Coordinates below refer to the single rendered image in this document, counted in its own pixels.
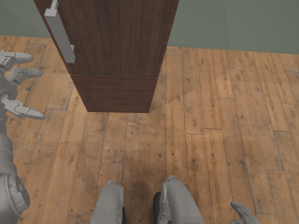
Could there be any robot thigh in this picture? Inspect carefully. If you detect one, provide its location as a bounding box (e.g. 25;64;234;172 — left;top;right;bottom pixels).
90;184;124;224
161;179;206;224

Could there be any robot right thigh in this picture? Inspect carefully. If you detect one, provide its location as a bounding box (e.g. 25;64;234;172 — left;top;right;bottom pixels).
161;179;206;224

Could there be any handle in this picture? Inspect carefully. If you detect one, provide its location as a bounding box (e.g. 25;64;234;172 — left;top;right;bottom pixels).
44;0;76;63

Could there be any cupboard door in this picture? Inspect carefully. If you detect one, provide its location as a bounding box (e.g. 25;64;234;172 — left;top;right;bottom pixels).
38;0;173;78

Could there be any left robot hand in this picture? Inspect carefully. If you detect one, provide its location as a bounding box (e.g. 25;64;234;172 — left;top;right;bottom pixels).
0;49;46;120

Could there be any robot left thigh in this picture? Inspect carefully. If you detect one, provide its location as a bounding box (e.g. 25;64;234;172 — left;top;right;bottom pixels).
90;184;124;224

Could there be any right robot hand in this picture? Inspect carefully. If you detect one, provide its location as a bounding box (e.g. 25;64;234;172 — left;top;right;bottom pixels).
230;201;260;224

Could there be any robot left upper arm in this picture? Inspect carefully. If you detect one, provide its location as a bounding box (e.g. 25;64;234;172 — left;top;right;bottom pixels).
0;174;31;224

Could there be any left robot forearm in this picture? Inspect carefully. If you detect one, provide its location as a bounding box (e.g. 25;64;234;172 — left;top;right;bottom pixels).
0;109;17;176

